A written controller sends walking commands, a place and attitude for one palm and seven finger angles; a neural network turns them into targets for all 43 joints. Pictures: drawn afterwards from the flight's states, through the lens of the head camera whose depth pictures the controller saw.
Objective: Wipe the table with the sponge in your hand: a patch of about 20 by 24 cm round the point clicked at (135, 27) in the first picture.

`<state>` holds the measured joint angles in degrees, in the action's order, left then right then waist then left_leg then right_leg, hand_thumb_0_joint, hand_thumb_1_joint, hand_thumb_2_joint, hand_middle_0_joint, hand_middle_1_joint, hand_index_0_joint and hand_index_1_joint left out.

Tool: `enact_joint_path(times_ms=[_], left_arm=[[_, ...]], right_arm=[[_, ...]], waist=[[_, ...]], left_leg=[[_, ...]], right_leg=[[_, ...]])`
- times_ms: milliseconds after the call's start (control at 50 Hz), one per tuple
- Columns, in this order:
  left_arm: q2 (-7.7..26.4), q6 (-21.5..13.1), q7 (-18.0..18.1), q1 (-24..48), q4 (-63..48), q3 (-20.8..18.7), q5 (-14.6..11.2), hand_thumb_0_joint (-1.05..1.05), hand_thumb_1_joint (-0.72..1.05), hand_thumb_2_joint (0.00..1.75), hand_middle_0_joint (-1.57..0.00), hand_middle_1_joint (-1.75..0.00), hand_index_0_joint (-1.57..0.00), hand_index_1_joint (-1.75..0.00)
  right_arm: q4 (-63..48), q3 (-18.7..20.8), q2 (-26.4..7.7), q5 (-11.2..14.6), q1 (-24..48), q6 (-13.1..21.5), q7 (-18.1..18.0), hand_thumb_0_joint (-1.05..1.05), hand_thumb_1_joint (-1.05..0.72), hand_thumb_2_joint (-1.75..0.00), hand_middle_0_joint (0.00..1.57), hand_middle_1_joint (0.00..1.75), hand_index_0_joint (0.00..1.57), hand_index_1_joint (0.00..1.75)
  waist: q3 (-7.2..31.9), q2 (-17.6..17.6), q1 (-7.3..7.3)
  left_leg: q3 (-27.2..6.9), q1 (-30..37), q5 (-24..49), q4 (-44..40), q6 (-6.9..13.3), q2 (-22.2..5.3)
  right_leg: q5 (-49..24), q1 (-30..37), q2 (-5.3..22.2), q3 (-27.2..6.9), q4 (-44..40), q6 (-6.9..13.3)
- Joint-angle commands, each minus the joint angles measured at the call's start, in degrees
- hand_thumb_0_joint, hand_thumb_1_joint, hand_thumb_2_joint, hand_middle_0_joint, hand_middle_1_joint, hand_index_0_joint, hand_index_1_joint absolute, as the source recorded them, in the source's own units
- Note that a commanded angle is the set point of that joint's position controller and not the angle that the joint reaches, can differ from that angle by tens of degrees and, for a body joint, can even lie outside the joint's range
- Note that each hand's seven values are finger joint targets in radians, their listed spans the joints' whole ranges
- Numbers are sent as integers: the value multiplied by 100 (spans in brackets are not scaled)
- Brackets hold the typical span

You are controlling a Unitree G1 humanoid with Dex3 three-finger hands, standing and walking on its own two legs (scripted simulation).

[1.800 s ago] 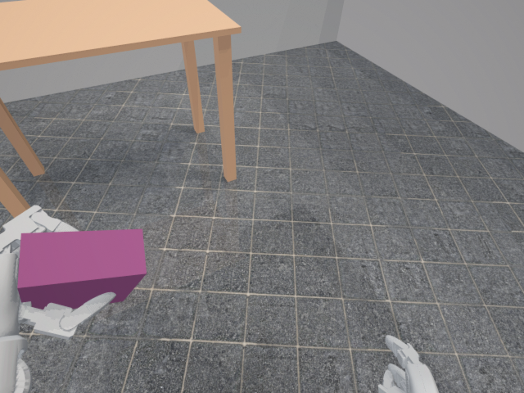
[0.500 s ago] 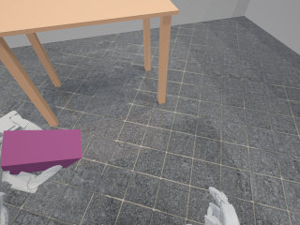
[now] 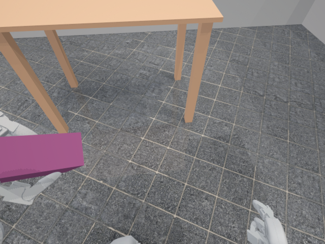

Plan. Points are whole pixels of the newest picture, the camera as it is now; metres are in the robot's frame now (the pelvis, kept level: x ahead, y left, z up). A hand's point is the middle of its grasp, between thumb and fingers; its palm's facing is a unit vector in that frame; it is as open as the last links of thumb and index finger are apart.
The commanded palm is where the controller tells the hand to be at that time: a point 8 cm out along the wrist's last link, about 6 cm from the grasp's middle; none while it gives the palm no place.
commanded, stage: walk to a spot facing it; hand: left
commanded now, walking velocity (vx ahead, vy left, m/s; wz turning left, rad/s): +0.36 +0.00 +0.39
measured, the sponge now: (48, 157) +0.22 +0.21 +0.17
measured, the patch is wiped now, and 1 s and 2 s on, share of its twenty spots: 0.00 0.00 0.00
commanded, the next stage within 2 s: none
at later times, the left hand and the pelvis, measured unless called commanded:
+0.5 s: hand (49, 122) +0.29 +0.23 +0.18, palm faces +0.60 -0.66 -0.44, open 9.5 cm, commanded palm +0.22 +0.26 +0.20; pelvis +0.14 -0.05 +0.02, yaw +16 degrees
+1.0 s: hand (46, 107) +0.32 +0.25 +0.19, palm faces +0.78 -0.41 -0.47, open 9.5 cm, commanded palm +0.26 +0.25 +0.20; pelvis +0.27 -0.07 +0.01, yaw +32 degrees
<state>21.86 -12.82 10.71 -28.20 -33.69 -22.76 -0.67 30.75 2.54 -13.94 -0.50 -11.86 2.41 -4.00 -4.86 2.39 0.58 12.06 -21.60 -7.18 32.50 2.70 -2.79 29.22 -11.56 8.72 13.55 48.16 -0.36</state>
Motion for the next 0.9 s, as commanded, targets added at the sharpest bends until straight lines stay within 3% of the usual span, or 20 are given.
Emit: enact_joint_path(times_ms=[0, 40, 120, 180, 220, 240, 260, 280, 300, 340, 380, 460, 520, 540, 560, 580, 600, 640, 740, 880], left_arm=[[1339, -386, -51, 750, -601, -765, -19, 0, 10, 130, -120, -160, -120, -160], [1342, -424, -101, 577, -1247, -923, -25, 0, 10, 130, -120, -160, -120, -160], [922, -536, -101, -142, -1636, -864, -174, 0, 10, 130, -120, -160, -120, -160], [612, -410, -133, -19, -968, -600, -166, 0, 10, 130, -120, -160, -120, -160], [603, -282, -145, 388, -528, -488, -99, 0, 10, 130, -120, -160, -120, -160], [741, -222, -137, 621, -380, -499, -28, 0, 10, 130, -120, -160, -120, -160], [1055, -104, -94, 785, -177, -625, -10, 0, 10, 130, -120, -160, -120, -160], [1025, -51, -61, 1024, -103, -571, -104, 0, 10, 130, -120, -160, -120, -160], [1062, -118, -93, 1022, -157, -531, -79, 0, 10, 130, -120, -160, -120, -160], [889, -238, -133, 985, -276, -390, 3, 0, 10, 130, -120, -160, -120, -160], [828, -287, -122, 1145, -607, -246, 32, 0, 10, 130, -120, -160, -120, -160], [1018, -271, 56, 549, -1173, -618, -10, 0, 10, 130, -120, -160, -120, -160], [1052, -237, 192, 318, -1701, -741, -89, 0, 10, 130, -120, -160, -120, -160], [1090, -263, 222, 294, -1729, -773, -115, 0, 10, 130, -120, -160, -120, -160], [1064, -365, 231, 242, -1727, -814, -134, 0, 10, 130, -120, -160, -120, -160], [921, -428, 208, 113, -1747, -706, -212, 0, 10, 130, -120, -160, -120, -160], [1197, -464, 131, 583, -1649, -831, -134, 0, 10, 130, -120, -160, -120, -160], [1431, -313, -35, 161, -1256, -1205, -161, 0, 10, 130, -120, -160, -120, -160], [834, -289, -181, -399, -1612, -863, -330, 0, 10, 130, -120, -160, -120, -160], [650, 34, -234, 503, -802, -432, -233, 0, 10, 130, -120, -160, -120, -160]], right_arm=[[-551, 143, -498, 106, 433, 338, 92, 0, -90, -90, 20, 30, 20, 30], [-539, 148, -333, 136, 518, 339, 105, 0, -90, -90, 20, 30, 20, 30], [-452, 76, -294, 107, 431, 612, 138, 0, -90, -90, 20, 30, 20, 30], [-390, 56, -314, 123, 290, 675, 61, 0, -90, -90, 20, 30, 20, 30], [-338, 42, -282, 143, 312, 624, -20, 0, -90, -90, 20, 30, 20, 30], [-334, 24, -178, 154, 224, 573, -39, 0, -90, -90, 20, 30, 20, 30], [-389, -21, -61, 132, 369, 537, -49, 0, -90, -90, 20, 30, 20, 30], [-410, 15, -301, 86, 662, 604, -43, 0, -90, -90, 20, 30, 20, 30], [-305, -3, -324, 57, 629, 586, -30, 0, -90, -90, 20, 30, 20, 30], [-154, -118, -248, 16, 644, 447, -6, 0, -90, -90, 20, 30, 20, 30], [-263, -105, -216, 33, 784, 385, -5, 0, -90, -90, 20, 30, 20, 30], [-636, -1, -134, 17, 657, 333, 40, 0, -90, -90, 20, 30, 20, 30], [-825, 112, -158, 49, 414, 291, 33, 0, -90, -90, 20, 30, 20, 30], [-838, 146, -183, 57, 248, 271, 2, 0, -90, -90, 20, 30, 20, 30], [-850, 204, -277, 80, 246, 262, -9, 0, -90, -90, 20, 30, 20, 30], [-869, 269, -453, 104, 263, 308, 62, 0, -90, -90, 20, 30, 20, 30], [-849, 275, -573, 153, 199, 386, 222, 0, -90, -90, 20, 30, 20, 30], [-697, 369, -595, 248, 352, 315, 189, 0, -90, -90, 20, 30, 20, 30], [-610, 185, -391, 226, 385, 493, 212, 0, -90, -90, 20, 30, 20, 30], [-474, 7, -385, 172, 377, 652, -16, 0, -90, -90, 20, 30, 20, 30]], waist=[[1213, -1357, -133], [1040, -1490, -55], [1252, -1845, 44], [1136, -1555, -12], [1046, -1002, 15], [1017, 126, 32], [801, 2074, 139], [713, 1660, 177], [483, 1227, 108], [358, 632, 77], [488, 742, 36], [827, 840, 214], [1488, 562, 1], [1847, 141, -237], [2117, -887, -306], [2122, -2226, -222], [1753, -1687, -285], [1671, -1538, -177], [1306, -1743, -45], [997, -1345, 37]], left_leg=[[-4388, 2162, 344, -1337, 1583, -2355], [-3651, 1292, -979, -1458, 1465, -2022], [-1968, 320, -931, -1483, 833, -1238], [-1553, 100, -1516, -1093, 536, -1024], [-1335, -342, -2105, -248, 306, -786], [-903, -1026, -2448, 1101, 81, -341], [-499, -2259, -2800, 3013, -225, 300], [-1193, -2543, -2499, 3891, -258, 48], [-1301, -2606, -2258, 4424, -316, -127], [-1163, -2409, -1888, 4290, -447, -326], [-874, -1900, -1792, 3371, -437, -327], [71, -886, -1474, 1248, -363, -78], [498, 328, -877, -29, -328, 457], [520, 1347, -351, -507, -256, 588], [-462, 2701, 374, -587, 110, -42], [-3163, 3305, 2969, -581, 1003, -1720], [-4279, 2967, 3463, -806, 1405, -2187], [-3955, 2468, 1877, -842, 1533, -2123], [-2178, 565, 424, -1294, 826, -1217], [-1856, 235, -114, -597, 433, -932]], right_leg=[[517, -2728, -178, -1528, 2983, -153], [196, -2637, 33, -1533, 2581, -195], [-489, -1016, -228, -715, 331, -266], [-853, -180, -600, -198, -911, -374], [-835, 484, -593, -272, -1807, -337], [-121, 893, 193, -1377, -2644, -11], [-146, 1275, 1685, -3727, -3388, 693], [-358, 1181, 2129, -4282, -3597, 978], [-845, 1068, 2163, -4169, -3493, 1109], [-2571, 1028, 1668, -2194, -3082, 826], [-3898, 1124, 1431, -1143, -2817, 605], [-5132, 1200, 1263, -396, -2389, 577], [-5716, 1127, 1111, 0, -982, 382], [-5437, 613, 932, 183, 181, 151], [-3518, -637, 561, 118, 1642, -117], [537, -2113, -367, -303, 2891, -380], [1159, -2742, -421, -990, 3337, -249], [554, -3172, -124, -1427, 3371, -351], [-665, -1656, -249, -893, 1038, -441], [-1062, -122, -814, -368, -1480, -561]])
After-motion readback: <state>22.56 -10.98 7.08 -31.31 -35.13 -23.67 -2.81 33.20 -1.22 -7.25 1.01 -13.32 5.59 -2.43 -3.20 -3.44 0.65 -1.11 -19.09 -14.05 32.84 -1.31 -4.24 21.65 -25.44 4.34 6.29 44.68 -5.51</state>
